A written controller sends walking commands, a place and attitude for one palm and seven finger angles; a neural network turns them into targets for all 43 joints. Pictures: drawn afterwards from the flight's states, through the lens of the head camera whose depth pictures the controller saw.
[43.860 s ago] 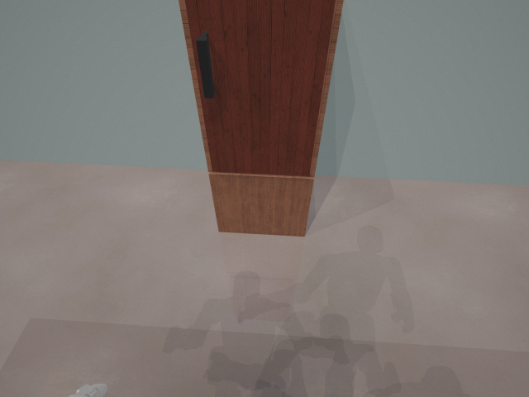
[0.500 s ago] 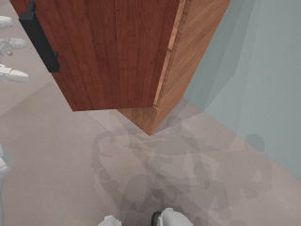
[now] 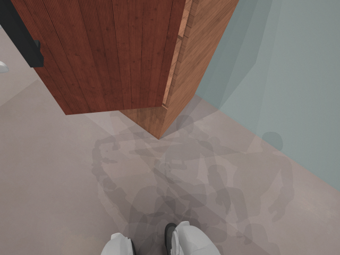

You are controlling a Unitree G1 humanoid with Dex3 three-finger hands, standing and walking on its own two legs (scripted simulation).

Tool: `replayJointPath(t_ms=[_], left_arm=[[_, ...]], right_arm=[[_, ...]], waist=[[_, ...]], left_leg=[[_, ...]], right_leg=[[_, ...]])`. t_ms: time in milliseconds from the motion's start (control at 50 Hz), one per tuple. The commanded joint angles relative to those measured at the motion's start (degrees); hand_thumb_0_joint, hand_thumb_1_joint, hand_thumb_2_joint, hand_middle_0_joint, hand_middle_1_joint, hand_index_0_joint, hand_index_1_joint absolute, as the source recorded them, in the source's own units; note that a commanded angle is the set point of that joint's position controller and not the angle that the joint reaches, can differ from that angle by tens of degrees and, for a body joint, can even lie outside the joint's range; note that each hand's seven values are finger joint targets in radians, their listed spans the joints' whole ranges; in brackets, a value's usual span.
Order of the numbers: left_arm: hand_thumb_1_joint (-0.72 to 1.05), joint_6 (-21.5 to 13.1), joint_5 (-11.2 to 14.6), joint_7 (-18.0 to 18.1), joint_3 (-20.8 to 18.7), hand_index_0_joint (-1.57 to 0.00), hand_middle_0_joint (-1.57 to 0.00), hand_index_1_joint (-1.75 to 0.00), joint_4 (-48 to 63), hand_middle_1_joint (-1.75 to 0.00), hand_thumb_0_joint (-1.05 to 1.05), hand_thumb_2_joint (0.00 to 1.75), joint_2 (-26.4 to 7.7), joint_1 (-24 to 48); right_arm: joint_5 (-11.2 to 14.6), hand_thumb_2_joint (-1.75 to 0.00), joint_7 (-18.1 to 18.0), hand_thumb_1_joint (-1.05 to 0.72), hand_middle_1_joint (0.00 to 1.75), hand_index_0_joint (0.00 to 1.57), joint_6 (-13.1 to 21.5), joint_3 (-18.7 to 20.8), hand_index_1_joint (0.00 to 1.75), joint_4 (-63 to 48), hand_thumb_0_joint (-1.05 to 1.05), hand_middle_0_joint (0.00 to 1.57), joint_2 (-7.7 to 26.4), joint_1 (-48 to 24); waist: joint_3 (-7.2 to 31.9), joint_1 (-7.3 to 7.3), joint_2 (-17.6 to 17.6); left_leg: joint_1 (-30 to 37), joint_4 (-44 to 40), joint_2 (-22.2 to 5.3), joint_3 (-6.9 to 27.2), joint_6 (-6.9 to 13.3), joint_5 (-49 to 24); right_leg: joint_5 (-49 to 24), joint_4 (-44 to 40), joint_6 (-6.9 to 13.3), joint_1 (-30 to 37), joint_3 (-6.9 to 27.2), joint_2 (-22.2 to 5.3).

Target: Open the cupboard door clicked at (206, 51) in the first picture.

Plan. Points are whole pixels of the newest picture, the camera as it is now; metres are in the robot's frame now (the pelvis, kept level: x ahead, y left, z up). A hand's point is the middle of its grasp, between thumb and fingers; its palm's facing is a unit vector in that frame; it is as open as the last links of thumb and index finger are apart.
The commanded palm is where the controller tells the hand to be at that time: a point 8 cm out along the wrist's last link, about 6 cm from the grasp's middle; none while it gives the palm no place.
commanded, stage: move the hooked fingers beside the handle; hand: left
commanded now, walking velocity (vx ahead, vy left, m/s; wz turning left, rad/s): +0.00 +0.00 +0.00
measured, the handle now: (19, 24) +0.57 +0.23 +0.11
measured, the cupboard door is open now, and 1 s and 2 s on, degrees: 46 46 45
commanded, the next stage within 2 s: slide the fingers in behind the handle in 0.64 s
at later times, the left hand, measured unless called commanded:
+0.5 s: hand out of the picture +0.53 +0.29 +0.11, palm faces +0.02 -1.00 +0.01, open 14.0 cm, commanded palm +0.51 +0.33 +0.11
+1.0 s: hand out of the picture +0.52 +0.27 +0.12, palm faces +0.01 -1.00 +0.02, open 14.0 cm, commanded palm +0.50 +0.32 +0.11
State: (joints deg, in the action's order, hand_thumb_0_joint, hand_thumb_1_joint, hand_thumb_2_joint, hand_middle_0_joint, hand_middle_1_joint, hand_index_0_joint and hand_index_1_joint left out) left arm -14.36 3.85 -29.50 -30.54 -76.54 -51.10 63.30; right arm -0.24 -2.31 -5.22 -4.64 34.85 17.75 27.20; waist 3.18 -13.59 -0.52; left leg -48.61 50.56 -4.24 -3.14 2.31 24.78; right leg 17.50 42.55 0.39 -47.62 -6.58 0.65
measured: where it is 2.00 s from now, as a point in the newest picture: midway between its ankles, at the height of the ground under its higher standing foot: outside the picture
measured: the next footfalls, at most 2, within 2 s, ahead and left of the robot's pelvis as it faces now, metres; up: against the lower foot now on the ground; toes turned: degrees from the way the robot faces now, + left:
none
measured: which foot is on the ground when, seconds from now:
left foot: down 0.00-1.00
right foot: down 0.00-1.00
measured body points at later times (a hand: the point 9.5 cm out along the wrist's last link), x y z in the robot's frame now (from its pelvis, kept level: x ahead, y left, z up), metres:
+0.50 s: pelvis +0.02 +0.01 +0.00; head +0.16 +0.05 +0.43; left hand +0.52 +0.34 +0.12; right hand +0.00 -0.26 -0.09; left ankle -0.02 +0.09 -0.70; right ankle +0.02 -0.12 -0.69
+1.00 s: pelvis +0.01 +0.00 +0.00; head +0.15 +0.03 +0.43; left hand +0.51 +0.33 +0.12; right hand -0.02 -0.28 -0.09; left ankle -0.02 +0.08 -0.70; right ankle +0.02 -0.12 -0.70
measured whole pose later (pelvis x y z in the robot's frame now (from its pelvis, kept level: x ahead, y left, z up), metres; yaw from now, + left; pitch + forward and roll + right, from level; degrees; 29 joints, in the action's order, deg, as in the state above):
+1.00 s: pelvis +0.01 +0.00 +0.00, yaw +1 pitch +21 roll -4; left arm -14.4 6.2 -28.5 -28.5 -72.6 -45.6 58.8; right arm -0.1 -1.6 -5.6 -3.9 34.5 17.6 25.2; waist 4.0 -11.4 -0.8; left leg -46.0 49.7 -4.0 -2.4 1.9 25.0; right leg 18.2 42.2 0.6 -45.0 -6.8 0.7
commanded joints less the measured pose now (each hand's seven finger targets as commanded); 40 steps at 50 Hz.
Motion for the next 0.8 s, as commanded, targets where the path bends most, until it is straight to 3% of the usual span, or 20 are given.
replayJointPath(t_ms=[0,40,100,120,140,180,200,220,240,300,340,400,460,520,540,580,640,700,760,780], left_arm=[[-0.50,-2.0,-0.1,1.4,-3.9,-0.30,-0.30,-1.20,11.3,-1.20,0.00,0.30,-22.2,20.1],[-0.50,-3.4,-0.2,1.6,-5.6,-0.30,-0.30,-1.20,14.9,-1.20,0.00,0.30,-24.4,21.5],[-0.50,-3.5,0.1,1.0,-6.7,-0.30,-0.30,-1.20,13.4,-1.20,0.00,0.30,-24.6,17.7],[-0.50,-4.1,0.9,0.4,-5.7,-0.30,-0.30,-1.20,15.0,-1.20,0.00,0.30,-23.1,18.8],[-0.50,-4.0,0.8,0.1,-6.5,-0.30,-0.30,-1.20,15.6,-1.20,0.00,0.30,-23.7,17.6],[-0.50,-3.4,1.6,-0.8,-3.4,-0.30,-0.30,-1.20,15.6,-1.20,0.00,0.30,-18.8,16.4],[-0.50,-3.3,2.0,-1.0,-3.2,-0.30,-0.30,-1.20,16.7,-1.20,0.00,0.30,-18.1,17.4],[-0.50,-3.4,2.9,-1.5,-1.4,-0.30,-0.30,-1.20,17.4,-1.20,0.00,0.30,-15.0,17.8],[-0.50,-3.2,3.3,-1.6,-1.9,-0.30,-0.30,-1.20,18.1,-1.20,0.00,0.30,-15.1,17.9],[-0.50,-1.8,3.6,-1.1,1.2,-0.30,-0.30,-1.20,15.1,-1.20,0.00,0.30,-10.6,17.7],[-0.50,-2.5,3.0,0.1,-0.9,-0.30,-0.30,-1.20,18.2,-1.20,0.00,0.30,-13.9,20.9],[-0.50,-3.0,2.6,1.5,-0.6,-0.30,-0.30,-1.20,17.3,-1.20,0.00,0.30,-12.7,18.7],[-0.50,-4.3,2.7,2.4,-1.5,-0.30,-0.30,-1.20,20.8,-1.20,0.00,0.30,-13.1,19.0],[-0.50,-3.9,3.1,2.7,-2.6,-0.30,-0.30,-1.20,17.8,-1.20,0.00,0.30,-13.7,16.4],[-0.50,-3.6,2.9,2.5,-2.4,-0.30,-0.30,-1.20,17.7,-1.20,0.00,0.30,-14.0,16.0],[-0.50,-2.9,2.2,2.4,-2.7,-0.30,-0.30,-1.20,15.8,-1.20,0.00,0.30,-15.5,15.4],[-0.50,-4.0,2.3,2.1,-3.6,-0.30,-0.30,-1.20,18.4,-1.20,0.00,0.30,-16.9,16.1],[-0.50,-4.0,2.8,1.1,-2.2,-0.30,-0.30,-1.20,15.7,-1.20,0.00,0.30,-15.4,16.8],[-0.50,-4.2,3.2,0.0,-0.5,-0.30,-0.30,-1.20,16.7,-1.20,0.00,0.30,-13.7,18.3],[-0.50,-3.9,3.5,-0.2,0.9,-0.30,-0.30,-1.20,16.2,-1.20,0.00,0.30,-11.6,17.7]], right_arm=[[0.0,-0.90,-0.8,-0.90,0.30,0.20,0.0,3.9,0.30,-2.7,0.00,0.20,11.7,11.3],[-0.2,-0.90,-0.7,-0.90,0.30,0.20,0.0,4.1,0.30,-3.2,0.00,0.20,11.7,11.4],[-0.2,-0.90,-0.4,-0.90,0.30,0.20,0.0,4.5,0.30,-3.2,0.00,0.20,11.8,11.6],[-0.1,-0.90,-0.4,-0.90,0.30,0.20,-0.2,4.4,0.30,-3.3,0.00,0.20,11.8,11.7],[-0.2,-0.90,-0.3,-0.90,0.30,0.20,-0.3,4.7,0.30,-3.1,0.00,0.20,11.9,11.9],[-0.1,-0.90,0.0,-0.90,0.30,0.20,-0.7,4.9,0.30,-2.8,0.00,0.20,11.6,12.0],[-0.2,-0.90,0.0,-0.90,0.30,0.20,-0.9,4.9,0.30,-2.6,0.00,0.20,11.7,12.1],[-0.2,-0.90,0.1,-0.90,0.30,0.20,-0.9,5.1,0.30,-2.5,0.00,0.20,11.5,12.3],[-0.3,-0.90,0.2,-0.90,0.30,0.20,-1.1,5.3,0.30,-2.2,0.00,0.20,11.7,12.4],[-0.2,-0.90,0.2,-0.90,0.30,0.20,-1.1,5.1,0.30,-1.7,0.00,0.20,11.3,11.9],[-0.5,-0.90,0.0,-0.90,0.30,0.20,-1.0,5.1,0.30,-1.5,0.00,0.20,11.4,12.1],[-0.5,-0.90,0.3,-0.90,0.30,0.20,-0.9,5.0,0.30,-1.9,0.00,0.20,10.9,11.5],[-0.6,-0.90,0.6,-0.90,0.30,0.20,-0.9,5.3,0.30,-2.2,0.00,0.20,10.7,10.7],[-0.3,-0.90,0.5,-0.90,0.30,0.20,-0.8,5.1,0.30,-2.7,0.00,0.20,10.8,10.1],[-0.1,-0.90,0.5,-0.90,0.30,0.20,-0.9,5.0,0.30,-3.0,0.00,0.20,10.8,9.6],[0.1,-0.90,0.4,-0.90,0.30,0.20,-0.9,4.8,0.30,-3.4,0.00,0.20,10.8,9.3],[0.1,-0.90,0.2,-0.90,0.30,0.20,-0.7,4.9,0.30,-4.0,0.00,0.20,10.8,9.1],[0.4,-0.90,0.0,-0.90,0.30,0.20,-0.6,4.8,0.30,-3.4,0.00,0.20,10.9,8.9],[0.4,-0.90,-0.3,-0.90,0.30,0.20,-0.5,4.7,0.30,-2.8,0.00,0.20,10.8,9.0],[0.4,-0.90,-0.3,-0.90,0.30,0.20,-0.4,4.8,0.30,-2.6,0.00,0.20,10.8,9.2]], waist=[[26.5,2.06,-10.4],[30.6,2.70,-14.9],[29.7,3.03,-12.7],[30.0,2.66,-14.6],[31.5,3.31,-15.4],[29.9,2.48,-15.0],[30.1,2.36,-15.5],[30.0,1.88,-17.2],[30.8,2.03,-16.5],[26.0,0.78,-13.3],[28.6,1.53,-16.6],[27.8,1.70,-14.1],[31.3,2.84,-18.1],[28.5,2.84,-12.6],[29.0,3.13,-13.1],[26.8,3.07,-10.3],[30.1,3.68,-13.5],[26.9,2.25,-9.2],[28.2,2.10,-13.0],[27.9,1.69,-12.0]], left_leg=[[16.1,-4.8,1.6,5.5,-0.2,-24.8],[19.2,-4.3,1.6,5.5,-0.7,-28.5],[19.0,-3.8,1.4,5.5,-0.7,-30.2],[21.2,-3.9,1.3,5.8,-1.0,-32.6],[23.4,-3.7,1.1,6.3,-1.4,-35.2],[26.2,-3.5,0.6,6.6,-1.8,-37.8],[27.2,-3.6,0.4,7.0,-2.0,-38.9],[30.0,-3.4,0.2,7.5,-2.4,-42.2],[31.0,-3.2,0.0,7.8,-2.7,-42.8],[28.1,-3.9,0.2,7.7,-2.2,-38.5],[29.8,-3.7,0.3,8.1,-2.8,-41.1],[28.0,-3.5,0.4,7.5,-2.5,-40.0],[31.7,-3.1,0.3,7.8,-3.4,-44.8],[27.2,-3.6,0.7,7.2,-2.2,-41.4],[26.3,-3.7,0.9,6.6,-2.0,-40.3],[22.1,-4.1,1.4,5.9,-1.1,-35.3],[24.0,-4.1,1.6,5.7,-1.3,-36.3],[20.9,-4.3,1.7,5.4,-0.6,-31.7],[23.5,-4.3,1.7,5.7,-0.9,-32.1],[24.2,-4.4,1.5,6.0,-0.9,-32.3]], right_leg=[[-16.8,-1.8,0.3,15.4,4.4,2.6],[-19.1,-0.9,0.6,15.8,4.5,2.7],[-20.2,-0.8,0.6,16.0,4.2,2.9],[-21.0,-0.6,0.8,15.1,3.9,3.1],[-21.0,-0.6,0.7,14.2,3.7,3.1],[-19.9,-1.1,0.4,10.8,3.1,3.3],[-19.9,-1.2,0.4,10.5,3.0,3.3],[-19.7,-1.3,0.7,8.5,2.6,3.6],[-19.1,-1.5,0.5,7.8,2.5,3.6],[-17.4,-2.1,0.4,6.7,2.3,3.5],[-18.5,-1.5,0.7,7.4,2.4,3.3],[-19.6,-1.5,0.6,9.3,2.6,3.3],[-21.1,-1.0,0.9,9.8,2.7,3.3],[-22.7,-1.1,0.8,12.9,3.0,3.2],[-23.6,-1.1,0.6,14.1,3.3,3.0],[-23.2,-1.2,0.4,15.7,3.6,2.9],[-24.3,-0.9,0.5,16.8,4.1,2.7],[-23.2,-1.5,0.2,17.1,4.2,2.8],[-21.8,-1.6,0.4,15.0,4.2,2.6],[-21.2,-1.8,0.4,14.1,4.0,2.8]])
